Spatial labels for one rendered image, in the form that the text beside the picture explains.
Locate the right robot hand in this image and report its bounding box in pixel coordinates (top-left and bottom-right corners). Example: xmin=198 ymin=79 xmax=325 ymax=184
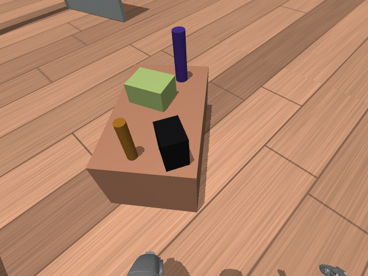
xmin=319 ymin=264 xmax=347 ymax=276

